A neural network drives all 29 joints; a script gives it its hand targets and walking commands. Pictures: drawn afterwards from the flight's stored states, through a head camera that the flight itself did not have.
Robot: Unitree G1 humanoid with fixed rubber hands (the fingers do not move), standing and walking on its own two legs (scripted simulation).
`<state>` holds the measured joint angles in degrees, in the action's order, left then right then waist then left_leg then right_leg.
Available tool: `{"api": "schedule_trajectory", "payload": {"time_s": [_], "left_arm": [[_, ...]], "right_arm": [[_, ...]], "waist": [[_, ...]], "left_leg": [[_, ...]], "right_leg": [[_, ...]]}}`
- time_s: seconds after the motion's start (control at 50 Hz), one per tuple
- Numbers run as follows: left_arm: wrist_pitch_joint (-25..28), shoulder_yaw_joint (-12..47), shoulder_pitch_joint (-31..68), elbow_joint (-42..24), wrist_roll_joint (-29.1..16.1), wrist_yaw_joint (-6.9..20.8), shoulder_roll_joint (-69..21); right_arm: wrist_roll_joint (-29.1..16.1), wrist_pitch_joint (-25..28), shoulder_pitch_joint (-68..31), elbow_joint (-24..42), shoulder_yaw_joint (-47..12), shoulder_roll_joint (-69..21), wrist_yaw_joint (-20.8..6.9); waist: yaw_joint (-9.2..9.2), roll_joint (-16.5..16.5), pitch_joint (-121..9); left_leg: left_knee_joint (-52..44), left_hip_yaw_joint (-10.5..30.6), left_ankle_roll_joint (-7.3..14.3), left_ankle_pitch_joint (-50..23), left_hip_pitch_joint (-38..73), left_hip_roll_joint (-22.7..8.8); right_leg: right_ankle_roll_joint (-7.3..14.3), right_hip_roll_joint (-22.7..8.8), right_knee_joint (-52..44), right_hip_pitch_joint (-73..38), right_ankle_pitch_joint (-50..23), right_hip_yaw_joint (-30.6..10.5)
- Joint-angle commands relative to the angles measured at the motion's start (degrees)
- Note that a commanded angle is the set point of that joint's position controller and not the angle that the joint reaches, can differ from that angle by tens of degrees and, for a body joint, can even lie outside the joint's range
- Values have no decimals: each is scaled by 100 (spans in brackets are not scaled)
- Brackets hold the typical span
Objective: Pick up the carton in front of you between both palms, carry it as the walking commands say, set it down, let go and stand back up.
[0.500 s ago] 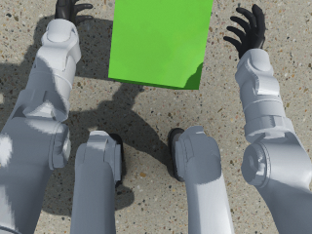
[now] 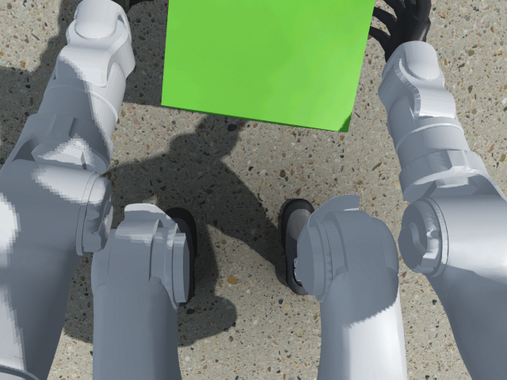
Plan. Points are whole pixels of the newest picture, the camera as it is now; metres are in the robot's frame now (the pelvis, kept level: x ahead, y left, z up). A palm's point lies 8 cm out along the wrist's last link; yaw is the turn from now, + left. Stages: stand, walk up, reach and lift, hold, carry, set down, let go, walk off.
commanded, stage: reach and lift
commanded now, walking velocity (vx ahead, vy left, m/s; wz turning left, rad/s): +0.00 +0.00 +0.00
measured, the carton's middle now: (259, 48) +0.51 -0.03 -0.24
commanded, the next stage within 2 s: none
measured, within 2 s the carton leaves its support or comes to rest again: leaves its support in 0.56 s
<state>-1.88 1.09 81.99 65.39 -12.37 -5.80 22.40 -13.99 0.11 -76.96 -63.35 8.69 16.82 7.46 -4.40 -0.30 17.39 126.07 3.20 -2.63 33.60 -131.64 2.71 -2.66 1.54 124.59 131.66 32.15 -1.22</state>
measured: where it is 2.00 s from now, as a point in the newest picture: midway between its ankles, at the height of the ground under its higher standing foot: (240, 267)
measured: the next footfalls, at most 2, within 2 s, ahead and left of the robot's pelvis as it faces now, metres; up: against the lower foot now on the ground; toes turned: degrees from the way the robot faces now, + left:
none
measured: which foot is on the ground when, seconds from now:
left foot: down 0.00-1.00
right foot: down 0.00-1.00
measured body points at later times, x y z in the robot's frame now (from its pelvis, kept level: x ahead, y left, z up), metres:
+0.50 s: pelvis -0.01 +0.00 +0.00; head +0.36 +0.00 +0.26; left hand +0.56 +0.12 -0.18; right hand +0.52 -0.19 -0.18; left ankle +0.10 +0.13 -0.33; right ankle +0.11 -0.13 -0.33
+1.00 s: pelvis -0.01 +0.00 +0.08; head +0.26 +0.00 +0.43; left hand +0.52 +0.13 +0.00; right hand +0.49 -0.18 +0.00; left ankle +0.10 +0.13 -0.33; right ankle +0.11 -0.13 -0.33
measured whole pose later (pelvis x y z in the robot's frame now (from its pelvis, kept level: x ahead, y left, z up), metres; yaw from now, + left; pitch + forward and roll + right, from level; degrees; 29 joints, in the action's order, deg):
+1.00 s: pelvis -0.01 +0.00 +0.08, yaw +1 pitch +42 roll -1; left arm -18.0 -22.9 65.9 49.2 10.3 -4.2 3.5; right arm 9.1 -18.7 -61.1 -42.8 29.0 1.7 4.7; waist -2.9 1.2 -6.5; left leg 110.2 4.6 -3.6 29.9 -122.7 6.7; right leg -4.5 5.0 109.1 122.9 28.8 -4.3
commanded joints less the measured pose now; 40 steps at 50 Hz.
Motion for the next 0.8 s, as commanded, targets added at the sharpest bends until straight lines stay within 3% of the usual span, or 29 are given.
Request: {"api": "schedule_trajectory", "payload": {"time_s": [0.0, 0.1, 0.2, 0.28, 0.32, 0.38, 0.46, 0.58, 0.66, 0.72, 0.78], "left_arm": [[110, -159, 1210, -397, 102, 2, 373], [137, -193, 1421, -446, 155, -39, 370], [136, 217, 1862, -465, -68, -48, -226], [143, 114, 1988, -332, 207, -90, -540], [127, 508, 2685, -352, 199, 208, -2161], [-70, 681, 3118, -322, 389, 764, -4385], [-293, 363, 3031, -687, 687, 1170, -5554], [-482, 889, 3199, -1937, 326, 1248, -6656], [-792, 1287, 2999, -2783, 315, 1179, -7327], [-1062, 1351, 2626, -3095, 472, 1157, -7657], [-1322, 1102, 2150, -2726, 771, 1244, -7841]], "right_arm": [[73, 100, -881, 410, 105, 581, 2], [92, 123, -1137, 601, 106, 578, 27], [-92, 112, -1574, 659, -220, 82, 23], [101, 92, -1701, 446, -174, -337, 12], [87, 80, -2555, 620, -655, -1883, -290], [325, -160, -3460, 815, -919, -3883, -901], [585, -461, -3742, 1242, -882, -4993, -1387], [232, -748, -3582, 2285, -1422, -6049, -1571], [191, -1081, -3436, 3015, -1811, -6548, -1600], [341, -1349, -3226, 3403, -1951, -6785, -1598], [688, -1612, -2832, 3102, -1784, -7006, -1645]], "waist": [[-194, 499, -6675], [-156, 474, -6651], [-156, 499, -6627], [-108, 516, -6396], [-63, 523, -6408], [-76, 578, -6242], [-65, 489, -6227], [-161, 515, -8287], [-160, 570, -9906], [-118, 484, -10206], [-67, 416, -9162]], "left_leg": [[-934, -392, 25, -1868, 3227, -37], [-993, -376, 54, -1704, 3210, -31], [-1096, -383, 87, -1525, 3367, 28], [-1184, -380, 86, -1333, 3395, 98], [-1132, -390, 138, -1463, 3321, 209], [-1043, -436, 190, -1364, 3090, 371], [-950, -577, 238, -1588, 2963, 513], [-842, -720, 204, -2648, 3894, 610], [-980, -775, 151, -3027, 4800, 678], [-1283, -836, 129, -2685, 4786, 725], [-1741, -869, 115, -1776, 4152, 745]], "right_leg": [[-85, 0, -942, -3347, -2252, 401], [-85, 20, -993, -3240, -2070, 399], [-54, 80, -1087, -3277, -1847, 384], [-55, 179, -1143, -3283, -1682, 411], [-8, 293, -1081, -3244, -1752, 434], [19, 413, -963, -3083, -1608, 491], [25, 528, -845, -2916, -1735, 630], [-2, 585, -726, -3844, -2885, 766], [-49, 644, -886, -4245, -3064, 890], [-86, 703, -1188, -4465, -2752, 901], [-51, 742, -1620, -4075, -1926, 867]]}}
